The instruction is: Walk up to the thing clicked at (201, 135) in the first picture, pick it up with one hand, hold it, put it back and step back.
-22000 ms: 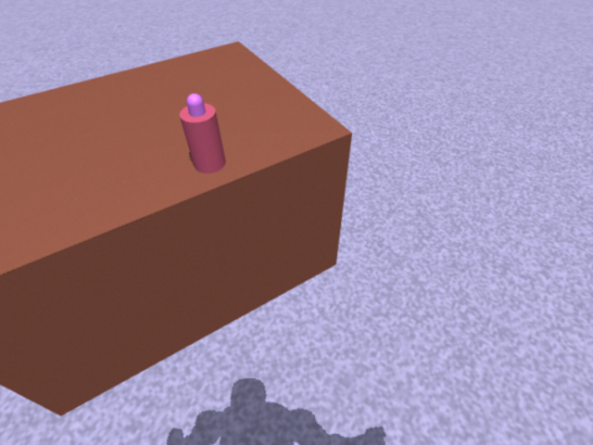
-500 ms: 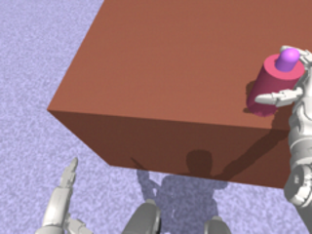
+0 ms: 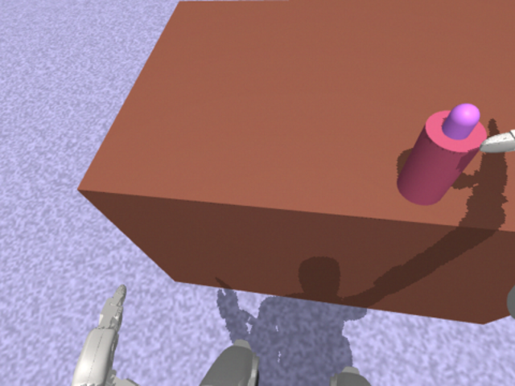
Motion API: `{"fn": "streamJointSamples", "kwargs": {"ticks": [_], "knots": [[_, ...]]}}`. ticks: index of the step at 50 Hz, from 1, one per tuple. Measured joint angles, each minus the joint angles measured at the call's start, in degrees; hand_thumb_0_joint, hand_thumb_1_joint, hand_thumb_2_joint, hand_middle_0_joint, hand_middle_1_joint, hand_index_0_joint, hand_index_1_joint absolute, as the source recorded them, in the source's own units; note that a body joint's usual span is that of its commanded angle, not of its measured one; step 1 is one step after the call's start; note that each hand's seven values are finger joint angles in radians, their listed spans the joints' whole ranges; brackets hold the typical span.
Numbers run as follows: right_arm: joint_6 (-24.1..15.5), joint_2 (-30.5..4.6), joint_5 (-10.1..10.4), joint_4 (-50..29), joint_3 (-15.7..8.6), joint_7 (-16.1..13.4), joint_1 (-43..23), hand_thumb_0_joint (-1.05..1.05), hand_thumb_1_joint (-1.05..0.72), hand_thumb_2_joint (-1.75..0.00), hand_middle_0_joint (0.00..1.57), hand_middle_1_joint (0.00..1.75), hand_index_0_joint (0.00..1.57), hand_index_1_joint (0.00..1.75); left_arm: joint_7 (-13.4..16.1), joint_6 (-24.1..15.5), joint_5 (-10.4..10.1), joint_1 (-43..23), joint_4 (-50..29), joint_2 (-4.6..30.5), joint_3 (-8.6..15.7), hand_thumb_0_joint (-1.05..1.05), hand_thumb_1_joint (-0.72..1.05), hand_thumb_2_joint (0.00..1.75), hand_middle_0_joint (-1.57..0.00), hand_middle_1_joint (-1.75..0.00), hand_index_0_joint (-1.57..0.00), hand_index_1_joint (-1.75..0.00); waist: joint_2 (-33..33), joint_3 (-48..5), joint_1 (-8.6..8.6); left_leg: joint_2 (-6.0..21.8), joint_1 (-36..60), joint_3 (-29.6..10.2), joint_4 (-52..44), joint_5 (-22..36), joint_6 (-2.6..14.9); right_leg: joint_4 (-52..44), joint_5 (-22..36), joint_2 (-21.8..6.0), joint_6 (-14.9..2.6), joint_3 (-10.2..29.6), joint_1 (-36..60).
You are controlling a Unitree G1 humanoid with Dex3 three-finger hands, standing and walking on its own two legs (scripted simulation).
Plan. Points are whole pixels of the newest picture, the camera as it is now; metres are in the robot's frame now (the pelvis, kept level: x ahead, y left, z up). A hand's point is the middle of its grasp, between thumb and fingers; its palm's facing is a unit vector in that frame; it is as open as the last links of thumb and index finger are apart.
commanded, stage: rise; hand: right
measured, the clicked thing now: (440, 153) +0.50 -0.20 +0.04
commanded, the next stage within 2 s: sink last in 0.14 s
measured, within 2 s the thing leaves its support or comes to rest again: neither
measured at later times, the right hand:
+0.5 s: hand out of the picture +0.46 -0.37 +0.12, palm faces +0.45 +0.83 -0.32, open 17.5 cm
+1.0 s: hand out of the picture +0.22 -0.26 +0.10, palm faces +0.35 +0.85 -0.39, open 17.4 cm
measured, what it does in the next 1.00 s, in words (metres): stands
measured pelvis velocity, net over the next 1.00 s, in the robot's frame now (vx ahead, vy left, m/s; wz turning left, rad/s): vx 0.05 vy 0.00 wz -0.04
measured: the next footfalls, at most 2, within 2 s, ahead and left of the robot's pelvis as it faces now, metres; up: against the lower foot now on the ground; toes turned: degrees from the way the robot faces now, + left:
none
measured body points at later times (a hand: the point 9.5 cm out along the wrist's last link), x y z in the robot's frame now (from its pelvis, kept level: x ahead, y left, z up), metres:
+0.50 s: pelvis +0.04 -0.01 +0.04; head +0.11 -0.03 +0.48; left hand +0.19 +0.26 -0.01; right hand +0.43 -0.41 +0.14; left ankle +0.06 +0.14 -0.67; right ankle +0.01 -0.14 -0.67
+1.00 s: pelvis +0.05 +0.00 +0.04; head +0.05 +0.03 +0.49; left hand +0.22 +0.27 -0.01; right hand +0.20 -0.31 +0.13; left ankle +0.06 +0.15 -0.67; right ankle +0.01 -0.14 -0.67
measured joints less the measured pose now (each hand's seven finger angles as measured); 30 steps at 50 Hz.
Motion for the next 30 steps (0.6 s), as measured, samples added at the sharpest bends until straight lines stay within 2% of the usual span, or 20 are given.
{"fn": "streamJointSamples", "kwargs": {"ticks": [4, 6, 9, 11, 15, 20, 25, 27, 30], "knots": [[1.65, -2.71, 1.34, 3.87, 2.17, 3.21, -2.67, -0.01, 0.55, -0.04, 0.07, 0.05, 0.07, 0.05, 0.6, -0.14, -0.9, -1.95, 3.11, 0.39, -0.4, -0.01, -0.53, 0.04, -0.06, -0.05, -0.05, -0.04, -0.25, -0.47, -0.79, 0.34, 2.24, 0.11, -1.85, 0.27, -0.23, -1.82, 0.41, 0.29, -0.29, 0.01, 2.06], [2.9, -3.69, -0.85, 5.76, 3.89, 2.83, -3.38, -0.01, 0.54, -0.04, 0.07, 0.05, 0.07, 0.05, 0.49, 0.47, -1.21, -3.03, 2.32, 0.26, -0.97, -0.01, -0.54, 0.04, -0.06, -0.05, -0.05, -0.05, 0.13, -0.5, -1.23, 0.37, 3.31, -0.24, -2.76, 0.49, -0.29, -2.92, 0.65, 0.3, -0.35, -0.41, 3.33], [5.49, -4.28, -2.61, 8.63, 6.27, 0.92, -3.17, -0.01, 0.53, -0.04, 0.07, 0.05, 0.07, 0.05, -0.35, 0.11, -1.79, -3.36, 0.97, -0.27, -0.99, -0.01, -0.54, 0.05, -0.06, -0.05, -0.05, -0.05, 0.4, -0.22, -1.57, 0.66, 5.16, -0.29, -4.65, 0.95, -0.34, -5.02, 1.3, 0.56, -0.47, -0.57, 5.2], [7.75, -4.54, -3.75, 8.23, 6.05, 0.09, -1.28, -0.01, 0.52, -0.04, 0.07, 0.05, 0.07, 0.05, -1.1, 0.37, -2.06, -2.9, 0.74, -0.49, -0.84, -0.01, -0.53, 0.05, -0.06, -0.05, -0.06, -0.05, 0.69, 0.29, -1.72, 0.8, 6.24, -0.48, -5.94, 1.31, -0.38, -6.54, 1.78, 0.68, -0.53, -0.83, 6.4], [11.52, -5.24, -5.07, 3.71, 2.48, -1.78, 3.84, -0.01, 0.52, -0.04, 0.07, 0.05, 0.08, 0.05, -2.58, 2.05, -2.49, -0.42, 1.63, 0.09, -0.32, -0.01, -0.52, 0.06, -0.06, -0.05, -0.05, -0.05, 1.08, 1.53, -2.49, 0.82, 8.74, -0.76, -8.61, 1.94, -0.37, -9.4, 2.46, 0.64, -0.52, -1.28, 9.07], [12.29, -5.85, -4.48, 0.79, 2.81, -5.52, 7.12, -0.01, 0.54, -0.05, 0.07, 0.05, 0.07, 0.05, -2.55, 4.19, -2.98, 0.28, 6.94, 1.27, 0.62, -0.01, -0.52, 0.07, -0.06, -0.05, -0.05, -0.05, 1.03, 1.46, -4.55, 0.9, 11.51, -0.46, -10.99, 2.03, -0.39, -11.57, 2.56, 0.64, -0.54, -1.14, 11.61], [12.01, -1.85, -3.17, -4.13, 7.05, -6.9, 13.49, -0.01, 0.56, -0.05, 0.06, 0.05, 0.06, 0.05, -1.57, 4.44, -3.46, -2.01, 8.87, 1.32, 1.8, -0.01, -0.54, 0.08, -0.06, -0.05, -0.05, -0.05, 0.04, -0.53, -6.88, 1.02, 15.37, -0.17, -13.08, 1.69, -0.38, -13.54, 2.28, 0.68, -0.64, -1.01, 15.28], [12.35, 1.05, -2.19, -9.4, 8.46, -6.53, 19.4, -0.01, 0.56, -0.05, 0.06, 0.05, 0.06, 0.05, -1.61, 4.23, -3.81, -2.35, 8.01, 0.98, 2.05, -0.01, -0.54, 0.08, -0.06, -0.05, -0.04, -0.05, -0.51, -1.63, -7.65, 1.13, 17.12, -0.3, -13.7, 1.38, -0.42, -14.5, 2.11, 0.76, -0.74, -1.23, 17.22], [13.73, 5.98, -0.16, -21.52, 10.14, -5.59, 31.39, -0.01, 0.55, -0.05, 0.06, 0.05, 0.06, 0.05, -2.31, 4.4, -4.73, -2.31, 7.27, -0.09, 2.1, -0.01, -0.54, 0.08, -0.06, -0.05, -0.05, -0.05, -1.12, -2.74, -8.59, 1.38, 19.62, -0.53, -14.2, 0.68, -0.53, -15.83, 1.81, 0.96, -0.86, -1.56, 20.17]]}}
